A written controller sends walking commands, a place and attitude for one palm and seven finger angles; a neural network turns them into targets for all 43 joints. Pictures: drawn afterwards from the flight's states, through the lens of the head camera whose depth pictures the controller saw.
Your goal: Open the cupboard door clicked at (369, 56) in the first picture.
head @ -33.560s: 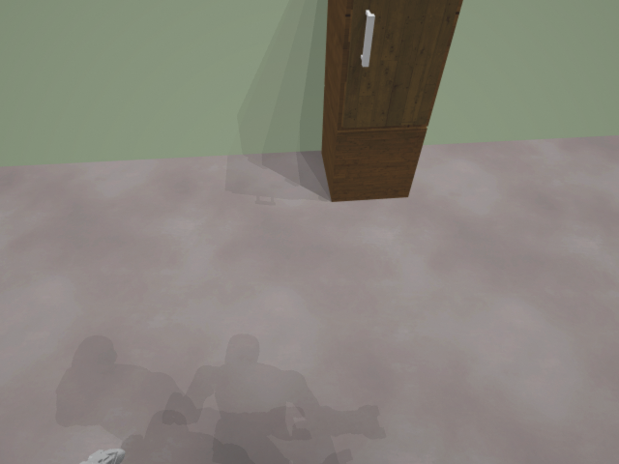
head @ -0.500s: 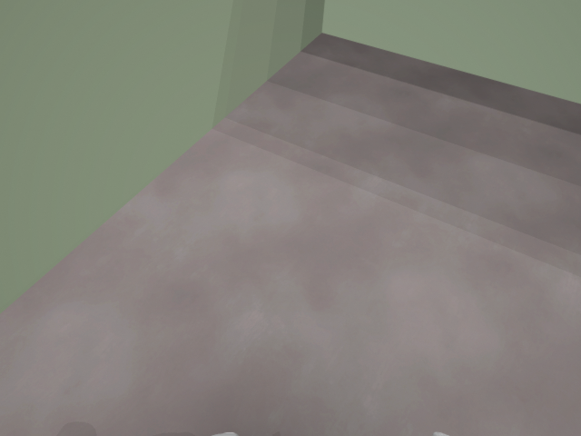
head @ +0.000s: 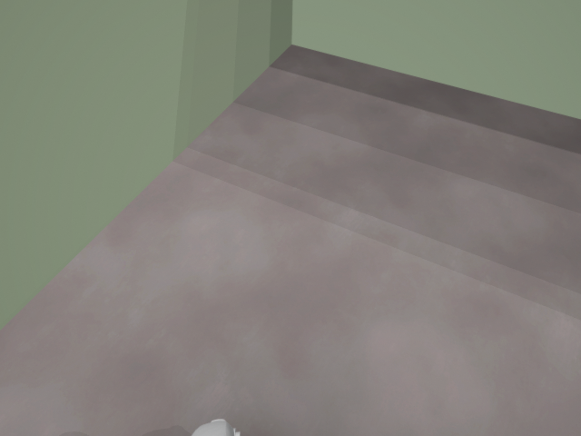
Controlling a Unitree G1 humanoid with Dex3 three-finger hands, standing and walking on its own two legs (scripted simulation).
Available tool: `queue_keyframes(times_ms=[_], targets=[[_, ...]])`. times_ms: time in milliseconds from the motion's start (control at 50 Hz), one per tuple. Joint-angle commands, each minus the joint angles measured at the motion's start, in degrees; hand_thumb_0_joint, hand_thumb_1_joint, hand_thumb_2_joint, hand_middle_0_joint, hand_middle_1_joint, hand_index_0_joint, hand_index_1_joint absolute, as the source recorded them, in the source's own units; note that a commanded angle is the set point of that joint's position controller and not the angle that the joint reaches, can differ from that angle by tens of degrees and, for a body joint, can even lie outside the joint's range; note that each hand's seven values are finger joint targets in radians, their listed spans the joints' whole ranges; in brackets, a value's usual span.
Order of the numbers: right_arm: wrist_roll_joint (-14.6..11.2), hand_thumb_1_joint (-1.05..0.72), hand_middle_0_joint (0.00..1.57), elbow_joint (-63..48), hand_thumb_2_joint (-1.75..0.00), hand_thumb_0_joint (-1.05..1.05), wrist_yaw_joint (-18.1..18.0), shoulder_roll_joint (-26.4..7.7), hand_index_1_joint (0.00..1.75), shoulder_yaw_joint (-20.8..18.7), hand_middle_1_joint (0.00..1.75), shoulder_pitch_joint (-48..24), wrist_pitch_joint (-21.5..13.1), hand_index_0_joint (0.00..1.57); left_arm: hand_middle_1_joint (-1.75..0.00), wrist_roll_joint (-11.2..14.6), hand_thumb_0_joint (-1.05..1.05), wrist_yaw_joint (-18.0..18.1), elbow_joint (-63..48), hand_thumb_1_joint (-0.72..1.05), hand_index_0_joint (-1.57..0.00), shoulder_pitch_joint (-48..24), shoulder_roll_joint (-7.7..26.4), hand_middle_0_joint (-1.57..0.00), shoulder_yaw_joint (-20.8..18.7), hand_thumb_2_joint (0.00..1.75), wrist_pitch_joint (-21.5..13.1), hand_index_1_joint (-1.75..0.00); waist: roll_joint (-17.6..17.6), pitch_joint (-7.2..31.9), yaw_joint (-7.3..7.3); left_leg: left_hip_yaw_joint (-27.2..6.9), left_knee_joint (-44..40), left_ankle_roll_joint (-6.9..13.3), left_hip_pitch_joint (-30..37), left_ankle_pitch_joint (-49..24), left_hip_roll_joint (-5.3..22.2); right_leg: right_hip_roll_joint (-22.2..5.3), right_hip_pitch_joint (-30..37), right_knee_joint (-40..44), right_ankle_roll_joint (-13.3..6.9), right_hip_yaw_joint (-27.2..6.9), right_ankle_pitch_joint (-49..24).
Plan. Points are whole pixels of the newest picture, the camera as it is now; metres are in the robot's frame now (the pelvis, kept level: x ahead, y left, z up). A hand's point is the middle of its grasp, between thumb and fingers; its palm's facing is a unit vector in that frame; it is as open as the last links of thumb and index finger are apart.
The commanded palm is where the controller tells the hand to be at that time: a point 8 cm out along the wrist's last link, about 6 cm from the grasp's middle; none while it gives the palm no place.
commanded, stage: walk to a spot facing it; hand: left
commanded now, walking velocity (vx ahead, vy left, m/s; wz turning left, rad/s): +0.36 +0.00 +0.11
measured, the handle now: out of the picture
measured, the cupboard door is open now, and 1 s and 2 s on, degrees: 55 55 55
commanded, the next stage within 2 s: turn to face it in 0.14 s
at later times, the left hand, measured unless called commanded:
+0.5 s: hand (213, 337) +0.30 +0.15 -0.17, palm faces +0.15 -0.96 -0.22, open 7.3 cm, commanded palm none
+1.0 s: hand (206, 315) +0.34 +0.17 -0.16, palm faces +0.42 -0.86 -0.29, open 7.4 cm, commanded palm none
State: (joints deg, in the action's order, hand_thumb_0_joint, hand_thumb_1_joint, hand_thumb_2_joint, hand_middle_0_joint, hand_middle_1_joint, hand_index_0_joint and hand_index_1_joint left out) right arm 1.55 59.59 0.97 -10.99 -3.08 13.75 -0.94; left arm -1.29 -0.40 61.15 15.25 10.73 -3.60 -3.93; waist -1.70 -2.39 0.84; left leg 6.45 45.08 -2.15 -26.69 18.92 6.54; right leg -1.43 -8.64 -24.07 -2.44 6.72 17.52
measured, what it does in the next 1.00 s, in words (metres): walks ahead, turning left: left foot, then right foot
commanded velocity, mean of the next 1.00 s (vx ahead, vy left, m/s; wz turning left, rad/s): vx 0.06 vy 0.00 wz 0.49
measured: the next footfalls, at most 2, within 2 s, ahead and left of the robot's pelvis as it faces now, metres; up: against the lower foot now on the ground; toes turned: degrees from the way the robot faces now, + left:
left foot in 0.10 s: +0.19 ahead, +0.14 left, +0.00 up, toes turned +9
right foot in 0.36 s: +0.28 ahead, -0.14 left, +0.00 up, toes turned -4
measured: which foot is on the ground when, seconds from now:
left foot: up 0.00-0.08, down 0.10-0.36, up 0.38-0.66, down 0.68-1.00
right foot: down 0.00-0.10, up 0.12-0.34, down 0.36-0.68, up 0.70-0.98, down 1.00-1.00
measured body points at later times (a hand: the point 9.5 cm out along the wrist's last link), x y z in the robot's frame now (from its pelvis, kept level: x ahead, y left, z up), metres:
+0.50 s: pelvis +0.22 -0.04 -0.01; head +0.26 -0.05 +0.44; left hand +0.29 +0.20 -0.15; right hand +0.25 -0.28 -0.17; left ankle +0.16 +0.10 -0.68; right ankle +0.24 -0.14 -0.74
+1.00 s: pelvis +0.32 -0.07 -0.02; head +0.37 -0.07 +0.43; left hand +0.32 +0.22 -0.14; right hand +0.51 -0.27 -0.17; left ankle +0.30 +0.08 -0.74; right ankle +0.38 -0.19 -0.75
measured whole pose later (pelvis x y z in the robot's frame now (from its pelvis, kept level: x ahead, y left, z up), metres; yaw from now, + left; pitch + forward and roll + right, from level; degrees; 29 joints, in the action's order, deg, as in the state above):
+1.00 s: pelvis +0.32 -0.07 -0.02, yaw +25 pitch +2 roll +1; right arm 1.5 51.3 0.4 -14.1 -3.5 9.1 2.9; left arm -0.9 -0.1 49.6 7.9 13.9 -3.6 1.1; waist 1.4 -3.9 0.7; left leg -2.5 34.5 -2.1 -22.9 13.9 1.2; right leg -3.3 -19.6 -35.9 3.1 2.4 20.3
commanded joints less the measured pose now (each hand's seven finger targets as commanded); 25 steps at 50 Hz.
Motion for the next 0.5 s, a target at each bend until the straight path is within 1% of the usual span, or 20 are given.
queue_keyframes(times_ms=[0,20,40,60,80,100,120,140,180,220,260,280,300,320,340,360,380,400,440,480], targets=[[-0.2,-0.9,0.2,-3.8,-0.9,0.0,0.7,-1.4,0.3,0.1,0.3,-2.3,-2.2,0.2,-0.3,0.4,0.0,0.3,0.5,0.9,-0.2,4.7,8.5,-0.2,-1.5,0.9,-0.9,-0.3,-3.7,0.7,-0.99,2.6,-12.7,1.0,3.0,-7.4,-2.1,-12.8,6.0,6.8,-5.4,-7.9,-19.4],[-0.1,-0.9,0.2,-3.2,-0.9,0.0,0.5,-2.2,0.3,-0.1,0.3,-0.8,-2.3,0.2,-0.3,0.5,0.0,0.3,0.9,0.9,-0.2,4.7,8.2,-0.2,-1.3,0.9,-0.8,-0.3,-3.2,0.9,-0.03,3.7,-15.4,1.5,8.0,-8.8,-3.5,-11.5,4.4,3.7,-4.4,-6.3,-23.2],[0.0,-0.9,0.2,-1.6,-0.9,0.0,0.1,-3.7,0.3,-0.5,0.3,4.2,-2.7,0.2,-0.3,0.6,0.0,0.3,0.5,0.9,-0.2,3.6,7.7,-0.2,-1.2,0.9,-0.8,-0.3,-1.4,2.3,2.87,3.7,-18.0,2.7,16.1,-10.8,-3.9,-9.7,1.3,-3.5,-3.1,-3.5,-28.2],[0.4,-0.9,0.2,0.6,-0.9,0.0,-0.6,-7.7,0.3,-1.6,0.3,11.9,-3.0,0.2,-0.3,0.6,0.0,0.2,-0.5,0.9,-0.2,3.1,6.1,-0.2,-0.8,0.9,-0.6,-0.3,5.6,6.2,6.23,-4.3,-18.7,6.1,28.9,-12.4,1.6,-7.0,-7.9,-15.8,-0.8,-1.4,-24.7],[1.3,-0.9,0.2,2.1,-0.9,0.0,-1.4,-13.9,0.3,-3.0,0.3,19.5,-3.0,0.2,-0.3,1.0,0.0,-0.1,-2.2,0.9,-0.2,4.6,3.4,-0.2,-0.3,0.9,-0.6,-0.3,18.1,12.2,7.73,-24.3,-22.1,13.3,40.6,-14.7,16.4,0.1,-21.6,-34.6,1.7,2.4,-0.7],[0.9,-0.9,0.2,2.5,-0.9,0.0,-1.8,-14.9,0.3,-2.9,0.3,22.1,-2.2,0.2,-0.3,0.6,0.0,-0.1,-4.9,0.9,-0.2,-0.4,3.7,-0.2,0.1,0.9,-1.2,-0.3,15.0,10.8,8.77,-32.7,-26.3,17.7,39.3,-18.0,22.0,1.3,-27.7,-46.1,1.1,-2.7,15.4],[0.8,-0.9,0.2,2.0,-0.9,0.0,-1.9,-13.7,0.3,-2.7,0.3,19.0,-2.2,0.2,-0.3,0.4,0.0,0.2,-5.8,0.9,-0.2,-4.8,3.9,-0.2,0.2,0.9,-0.8,-0.3,13.3,6.3,7.29,-30.3,-26.7,16.9,33.2,-16.4,21.2,-1.6,-32.4,-51.8,1.1,-5.7,13.1],[0.7,-0.9,0.2,0.7,-0.9,0.0,-2.1,-11.1,0.3,-2.2,0.3,14.9,-2.5,0.2,-0.3,0.3,0.0,0.0,-6.0,0.9,-0.2,-6.7,3.5,-0.2,0.0,0.9,-0.6,-0.3,15.1,2.2,5.81,-28.1,-29.1,15.7,26.3,-13.2,19.6,-3.9,-33.4,-52.3,1.6,-7.0,9.3],[0.6,-0.9,0.2,-1.2,-0.9,0.0,-2.2,-7.8,0.3,-1.0,0.3,7.8,-3.0,0.2,-0.3,0.0,0.0,-1.0,-5.0,0.9,-0.2,-4.7,2.7,-0.2,-0.2,0.9,0.7,-0.3,10.8,-1.0,1.37,-18.2,-31.8,11.7,16.6,-10.3,15.1,-6.9,-27.4,-42.3,2.6,-6.8,5.5],[0.7,-0.9,0.2,-1.8,-0.9,0.0,-2.1,-7.9,0.3,-1.0,0.3,4.3,-3.0,0.2,-0.3,0.1,0.0,-1.3,-4.3,0.9,-0.2,-3.1,0.8,-0.2,0.3,0.9,1.6,-0.3,10.3,-0.3,-0.39,-8.8,-31.1,9.5,11.3,-13.2,11.0,-6.3,-17.3,-26.8,3.1,-3.6,3.8],[0.3,-0.9,0.2,-1.8,-0.9,0.0,-2.0,-8.0,0.3,-1.1,0.3,2.8,-2.2,0.2,-0.3,-0.2,0.0,-1.3,-3.2,0.9,-0.2,-0.4,0.6,-0.2,0.5,0.9,1.6,-0.3,8.9,1.4,-1.47,-6.8,-27.3,8.7,6.8,-9.2,7.3,-3.0,-7.1,-16.9,4.3,0.8,-0.3],[0.0,-0.9,0.2,-1.8,-0.9,0.0,-1.9,-8.0,0.3,-1.3,0.3,1.8,-1.7,0.2,-0.3,-0.3,0.0,-1.2,-2.3,0.9,-0.2,2.1,1.1,-0.2,0.2,0.9,1.6,-0.3,7.0,1.9,-2.82,-6.5,-24.7,7.4,3.8,-3.8,5.5,-1.4,-1.8,-13.0,4.8,2.6,-5.1],[-0.2,-0.9,0.2,-2.0,-0.9,0.0,-1.7,-7.7,0.3,-1.2,0.3,1.5,-1.3,0.2,-0.3,-0.3,0.0,-0.9,-1.7,0.9,-0.2,4.1,2.7,-0.2,-0.2,0.9,1.4,-0.3,4.4,2.0,-3.75,-5.4,-21.6,5.7,1.7,0.1,2.7,-1.3,2.2,-9.1,4.9,2.2,-6.6],[-0.5,-0.9,0.2,-2.7,-0.9,0.0,-1.4,-6.1,0.3,-1.0,0.3,0.2,-0.9,0.2,-0.3,-0.5,0.0,-0.4,-2.0,0.9,-0.2,6.2,6.8,-0.2,-1.1,0.9,1.1,-0.3,-2.3,1.2,-5.24,-2.1,-14.1,3.0,-3.5,5.8,-1.7,-7.1,5.5,-2.4,3.7,-5.1,-1.9],[-0.6,-0.9,0.2,-4.2,-0.9,0.0,-0.9,-3.1,0.3,-0.5,0.3,0.1,-0.3,0.2,-0.3,-0.7,0.0,0.1,-2.2,0.9,-0.2,7.9,13.2,-0.2,-2.5,0.9,1.1,-0.3,-16.1,1.4,-6.46,2.1,-1.0,0.6,-9.6,14.3,-6.3,-20.9,7.1,7.7,-0.8,-21.0,1.7],[-0.6,-0.9,0.2,-5.7,-0.9,0.0,-0.8,-3.7,0.3,-0.8,0.3,-0.9,0.4,0.2,-0.3,-0.3,0.0,0.3,-3.2,0.9,-0.2,8.7,15.6,-0.2,-2.8,0.9,1.9,-0.3,-15.6,3.8,-7.49,-1.9,11.4,1.1,-7.2,19.3,-5.2,-27.1,4.3,12.9,-5.5,-26.4,6.3],[-0.7,-0.9,0.2,-5.5,-0.9,0.0,-1.1,-3.8,0.3,-1.1,0.3,-2.8,0.5,0.2,-0.3,-0.2,0.0,0.9,-3.8,0.9,-0.2,6.1,13.8,-0.2,-2.7,0.9,1.5,-0.3,-15.8,1.4,-6.18,-4.4,19.6,0.8,-10.1,15.9,-3.1,-27.0,2.6,12.3,-6.9,-27.5,0.0],[-0.6,-0.9,0.2,-5.3,-0.9,0.0,-1.2,-4.5,0.3,-1.2,0.3,-3.3,0.6,0.2,-0.3,-0.2,0.0,1.4,-4.2,0.9,-0.2,3.7,11.3,-0.2,-2.1,0.9,1.4,-0.3,-14.9,-0.1,-4.68,-5.9,23.0,0.3,-11.8,13.2,-1.1,-26.3,2.4,9.8,-6.7,-23.0,-10.1],[-0.8,-0.9,0.2,-4.4,-0.9,0.0,-0.7,-2.4,0.3,-0.5,0.3,-2.7,1.0,0.2,-0.3,-0.4,0.0,1.8,-5.4,0.9,-0.2,0.8,8.5,-0.2,-1.6,0.9,1.5,-0.3,-9.8,2.4,-2.84,-4.6,18.1,-0.3,-8.0,10.9,-0.2,-22.5,3.3,4.8,-4.8,-8.7,-28.4],[-0.8,-0.9,0.2,-4.5,-0.9,0.0,-0.3,-0.9,0.3,0.0,0.3,-2.5,1.4,0.2,-0.3,-0.3,0.0,1.8,-5.3,0.9,-0.2,1.0,8.6,-0.2,-1.6,0.9,1.3,-0.3,-8.1,3.7,-2.3,-1.3,9.3,-0.9,-4.9,8.1,-1.6,-20.2,5.1,1.3,-3.2,-1.6,-40.3]])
